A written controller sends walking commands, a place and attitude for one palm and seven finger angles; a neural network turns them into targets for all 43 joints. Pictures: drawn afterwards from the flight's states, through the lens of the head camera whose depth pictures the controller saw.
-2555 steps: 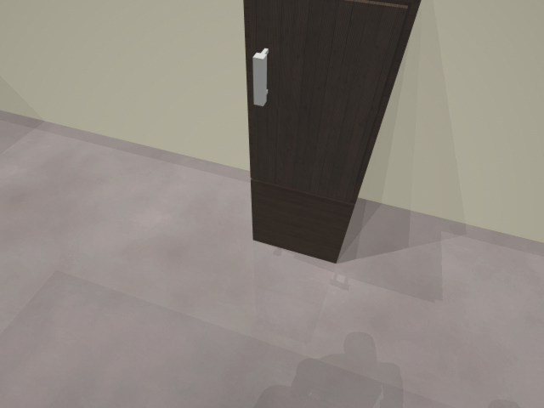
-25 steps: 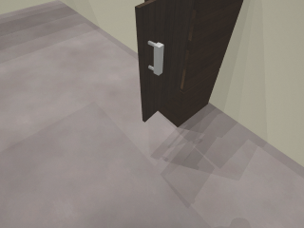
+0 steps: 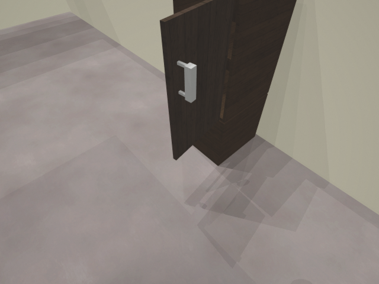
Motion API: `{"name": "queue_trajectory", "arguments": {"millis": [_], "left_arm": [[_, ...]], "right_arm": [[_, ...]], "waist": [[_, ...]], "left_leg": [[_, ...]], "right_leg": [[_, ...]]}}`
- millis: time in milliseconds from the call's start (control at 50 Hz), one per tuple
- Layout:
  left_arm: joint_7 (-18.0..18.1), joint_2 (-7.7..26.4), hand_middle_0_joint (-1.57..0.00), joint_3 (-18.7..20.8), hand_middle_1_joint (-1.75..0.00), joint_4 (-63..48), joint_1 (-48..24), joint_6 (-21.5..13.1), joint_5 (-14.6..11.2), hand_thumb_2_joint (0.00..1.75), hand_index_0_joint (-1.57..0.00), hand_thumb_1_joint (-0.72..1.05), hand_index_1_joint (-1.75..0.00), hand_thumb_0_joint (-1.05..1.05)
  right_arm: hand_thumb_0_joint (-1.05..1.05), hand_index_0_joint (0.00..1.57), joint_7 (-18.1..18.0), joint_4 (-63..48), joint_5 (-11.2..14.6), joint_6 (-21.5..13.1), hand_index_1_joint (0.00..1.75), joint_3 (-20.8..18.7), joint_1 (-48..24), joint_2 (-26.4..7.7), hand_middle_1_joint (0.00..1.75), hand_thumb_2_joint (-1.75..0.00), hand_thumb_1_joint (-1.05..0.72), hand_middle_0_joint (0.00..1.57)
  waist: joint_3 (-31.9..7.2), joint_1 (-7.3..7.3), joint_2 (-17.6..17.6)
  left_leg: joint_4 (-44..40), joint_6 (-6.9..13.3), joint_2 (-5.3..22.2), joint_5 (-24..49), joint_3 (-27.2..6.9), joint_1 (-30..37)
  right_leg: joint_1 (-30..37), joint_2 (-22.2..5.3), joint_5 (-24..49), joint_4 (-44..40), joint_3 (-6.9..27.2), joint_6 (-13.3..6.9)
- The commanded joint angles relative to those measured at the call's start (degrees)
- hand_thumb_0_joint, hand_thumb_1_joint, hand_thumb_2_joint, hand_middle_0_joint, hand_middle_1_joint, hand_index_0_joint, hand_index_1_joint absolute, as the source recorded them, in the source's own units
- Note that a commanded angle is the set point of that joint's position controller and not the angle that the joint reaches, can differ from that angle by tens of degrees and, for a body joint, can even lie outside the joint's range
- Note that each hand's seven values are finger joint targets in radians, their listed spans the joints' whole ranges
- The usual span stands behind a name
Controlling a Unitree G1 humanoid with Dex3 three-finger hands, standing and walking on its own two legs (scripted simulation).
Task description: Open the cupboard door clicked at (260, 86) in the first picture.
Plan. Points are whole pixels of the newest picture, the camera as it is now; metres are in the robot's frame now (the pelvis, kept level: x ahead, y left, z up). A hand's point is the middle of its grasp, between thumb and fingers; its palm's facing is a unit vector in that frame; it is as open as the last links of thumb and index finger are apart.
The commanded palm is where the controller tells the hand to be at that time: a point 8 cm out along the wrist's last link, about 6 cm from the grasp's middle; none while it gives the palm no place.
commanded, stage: look to check the result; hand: left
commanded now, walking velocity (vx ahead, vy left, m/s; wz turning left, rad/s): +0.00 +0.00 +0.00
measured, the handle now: (185, 81) +0.69 +0.05 +0.05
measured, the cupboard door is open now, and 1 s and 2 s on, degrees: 98 98 98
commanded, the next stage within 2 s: stand and wait in 0.62 s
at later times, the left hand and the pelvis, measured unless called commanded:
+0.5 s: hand out of the picture +0.07 +0.22 -0.16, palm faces +0.00 -0.95 -0.32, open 7.4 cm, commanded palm none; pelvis +0.02 -0.01 +0.00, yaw +0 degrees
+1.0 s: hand out of the picture +0.11 +0.22 -0.15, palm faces -0.02 -0.94 -0.33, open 7.4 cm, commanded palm none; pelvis +0.03 -0.01 +0.00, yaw -1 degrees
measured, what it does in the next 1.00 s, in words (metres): stands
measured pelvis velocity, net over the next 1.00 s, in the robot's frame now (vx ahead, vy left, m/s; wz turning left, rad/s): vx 0.03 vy -0.01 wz -0.01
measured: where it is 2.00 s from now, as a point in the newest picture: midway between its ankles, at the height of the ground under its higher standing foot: outside the picture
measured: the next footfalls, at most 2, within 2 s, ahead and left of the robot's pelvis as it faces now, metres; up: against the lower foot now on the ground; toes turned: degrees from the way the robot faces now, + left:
none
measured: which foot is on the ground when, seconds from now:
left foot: down 0.00-1.00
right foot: down 0.00-1.00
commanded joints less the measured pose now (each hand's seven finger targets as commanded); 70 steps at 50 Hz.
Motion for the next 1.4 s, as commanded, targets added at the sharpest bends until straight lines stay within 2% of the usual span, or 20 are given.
{"name": "queue_trajectory", "arguments": {"millis": [0,160,260,320,340,440,480,540,720,820,900,980,1040,1080,1160,1260,1320,1380], "left_arm": [[0.57,10.75,-0.20,1.72,-0.30,-1.62,1.48,-1.11,0.20,0.90,-0.20,0.90,-0.30,0.00],[0.42,12.51,-0.20,1.62,-0.30,-1.39,-0.37,-1.23,0.08,0.90,-0.20,0.90,-0.30,0.00],[0.38,13.42,-0.20,1.63,-0.30,-1.20,-0.92,-1.31,0.05,0.90,-0.20,0.90,-0.30,0.00],[0.34,13.92,-0.20,1.62,-0.30,-1.10,-1.50,-1.23,0.07,0.90,-0.20,0.90,-0.30,0.00],[0.32,14.11,-0.20,1.59,-0.30,-1.04,-1.59,-1.24,0.06,0.90,-0.20,0.90,-0.30,0.00],[0.35,14.86,-0.20,1.60,-0.30,-1.12,-1.95,-1.45,0.05,0.90,-0.20,0.90,-0.30,0.00],[0.35,15.31,-0.20,1.70,-0.30,-1.24,-2.10,-1.53,0.11,0.90,-0.20,0.90,-0.30,0.00],[0.37,15.60,-0.20,1.75,-0.30,-1.27,-2.55,-1.61,0.08,0.90,-0.20,0.90,-0.30,0.00],[0.33,16.27,-0.20,1.72,-0.30,-1.63,-3.55,-1.62,0.08,0.90,-0.20,0.90,-0.30,0.00],[0.40,16.79,-0.20,1.84,-0.30,-1.89,-3.73,-1.86,0.04,0.90,-0.20,0.90,-0.30,0.00],[0.40,16.96,-0.20,1.81,-0.30,-1.98,-4.00,-1.78,0.09,0.90,-0.20,0.90,-0.30,0.00],[0.35,17.22,-0.20,1.82,-0.30,-2.16,-3.90,-1.83,0.05,0.90,-0.20,0.90,-0.30,0.00],[0.34,17.17,-0.20,1.78,-0.30,-2.06,-4.20,-1.78,0.01,0.90,-0.20,0.90,-0.30,0.00],[0.36,17.35,-0.20,1.81,-0.30,-2.07,-4.03,-1.80,0.06,0.90,-0.20,0.90,-0.30,0.00],[0.42,17.35,-0.20,1.76,-0.30,-2.06,-4.23,-1.85,0.00,0.90,-0.20,0.90,-0.30,0.00],[0.43,17.27,-0.20,1.70,-0.30,-2.09,-4.07,-1.81,-0.03,0.90,-0.20,0.90,-0.30,0.00],[0.42,17.25,-0.20,1.65,-0.30,-2.18,-4.30,-1.76,-0.01,0.90,-0.20,0.90,-0.30,0.00],[0.39,17.37,-0.20,1.69,-0.30,-2.14,-3.87,-1.79,0.05,0.90,-0.20,0.90,-0.30,0.00]], "right_arm": [[0.00,0.20,-0.51,-1.92,0.10,-0.90,0.30,-1.47,0.57,-8.10,0.30,-0.90,-0.90,0.20],[0.00,0.20,-0.45,-1.91,0.18,-0.84,0.30,-1.45,-1.22,-10.33,0.30,-0.90,-0.90,0.20],[0.00,0.20,-0.46,-1.84,0.23,-0.93,0.30,-1.41,-2.04,-11.37,0.30,-0.90,-0.90,0.20],[0.00,0.20,-0.41,-1.82,0.26,-0.89,0.30,-1.33,-2.44,-11.86,0.30,-0.90,-0.90,0.20],[0.00,0.20,-0.40,-1.85,0.25,-0.89,0.30,-1.32,-2.52,-12.10,0.30,-0.90,-0.90,0.20],[0.00,0.20,-0.38,-1.84,0.33,-1.05,0.30,-1.39,-3.34,-12.74,0.30,-0.90,-0.90,0.20],[0.00,0.20,-0.39,-2.18,0.38,-0.99,0.30,-1.49,-3.66,-13.53,0.30,-0.90,-0.90,0.20],[0.00,0.20,-0.39,-2.05,0.35,-1.12,0.30,-1.38,-3.74,-13.49,0.30,-0.90,-0.90,0.20],[0.00,0.20,-0.36,-2.39,0.34,-1.11,0.30,-1.41,-4.70,-14.27,0.30,-0.90,-0.90,0.20],[0.00,0.20,-0.46,-2.53,0.35,-1.23,0.30,-1.54,-4.67,-14.81,0.30,-0.90,-0.90,0.20],[0.00,0.20,-0.46,-2.59,0.36,-1.21,0.30,-1.54,-4.93,-15.00,0.30,-0.90,-0.90,0.20],[0.00,0.20,-0.48,-2.69,0.47,-1.23,0.30,-1.51,-5.03,-15.39,0.30,-0.90,-0.90,0.20],[0.00,0.20,-0.50,-2.52,0.36,-1.28,0.30,-1.45,-4.80,-15.35,0.30,-0.90,-0.90,0.20],[0.00,0.20,-0.51,-2.64,0.54,-1.26,0.30,-1.48,-4.86,-15.51,0.30,-0.90,-0.90,0.20],[0.00,0.20,-0.61,-2.48,0.42,-1.34,0.30,-1.50,-4.66,-15.56,0.30,-0.90,-0.90,0.20],[0.00,0.20,-0.64,-2.46,0.41,-1.33,0.30,-1.53,-4.60,-15.47,0.30,-0.90,-0.90,0.20],[0.00,0.20,-0.58,-2.41,0.43,-1.24,0.30,-1.48,-4.52,-15.35,0.30,-0.90,-0.90,0.20],[0.00,0.20,-0.59,-2.50,0.51,-1.26,0.30,-1.50,-4.67,-15.59,0.30,-0.90,-0.90,0.20]], "waist": [[-1.18,0.50,-0.25],[-1.69,0.40,0.09],[-2.43,0.44,-0.96],[-1.55,0.45,-0.07],[-1.96,0.44,-0.72],[-3.33,0.44,-0.30],[-3.09,0.47,-1.47],[-3.78,0.39,-0.79],[-2.54,0.37,-0.48],[-4.22,0.30,-1.16],[-3.30,0.34,-0.84],[-3.85,0.41,-1.22],[-4.00,0.30,-0.26],[-4.18,0.45,-1.42],[-4.63,0.29,-0.99],[-4.78,0.30,-0.86],[-3.45,0.23,-0.38],[-3.75,0.36,-1.32]], "left_leg": [[-4.18,1.09,5.88,5.47,-6.02,2.77],[-4.91,0.81,6.26,5.62,-5.89,4.08],[-5.03,0.88,6.51,7.28,-6.05,5.05],[-5.60,0.80,6.60,6.54,-6.05,4.83],[-5.70,0.78,6.66,6.28,-6.11,5.05],[-5.48,0.79,6.77,8.42,-5.94,6.31],[-5.39,0.80,6.80,8.67,-5.91,6.64],[-5.55,0.70,6.86,9.74,-5.89,6.81],[-5.98,0.54,6.96,9.65,-5.79,6.97],[-5.43,0.45,7.09,12.14,-5.46,8.06],[-5.68,0.45,7.15,11.57,-5.39,7.99],[-5.63,0.45,7.24,12.01,-5.21,8.56],[-5.85,0.34,7.33,12.24,-5.07,8.42],[-5.89,0.45,7.35,12.15,-5.18,8.80],[-5.55,0.40,7.44,14.10,-5.02,9.09],[-5.57,0.38,7.44,13.89,-5.06,9.28],[-5.95,0.32,7.39,12.44,-5.01,8.67],[-6.02,0.39,7.39,12.18,-5.08,9.19]], "right_leg": [[-1.16,-5.74,6.08,-5.86,5.56,-2.59],[-0.18,-5.84,6.62,-7.12,5.99,-2.63],[0.57,-6.00,8.49,-7.24,5.72,-2.62],[0.35,-6.03,7.13,-7.71,5.91,-2.58],[0.53,-5.99,6.87,-7.80,5.87,-2.55],[1.46,-6.29,9.88,-7.76,6.04,-2.56],[1.14,-6.17,10.31,-7.94,5.99,-2.50],[2.29,-6.36,12.10,-7.82,6.11,-2.54],[2.03,-6.38,12.29,-8.47,6.33,-2.49],[3.37,-6.55,16.61,-7.95,6.16,-2.49],[2.91,-6.55,15.59,-8.39,6.26,-2.49],[3.14,-6.36,16.08,-8.42,6.35,-2.47],[3.60,-6.49,16.39,-8.24,6.47,-2.51],[3.50,-6.35,15.96,-8.46,6.44,-2.43],[4.24,-6.55,18.84,-7.98,6.33,-2.53],[4.31,-6.48,18.18,-8.13,6.29,-2.50],[3.67,-6.50,16.72,-8.64,6.44,-2.51],[3.32,-6.31,16.06,-8.82,6.52,-2.44]]}}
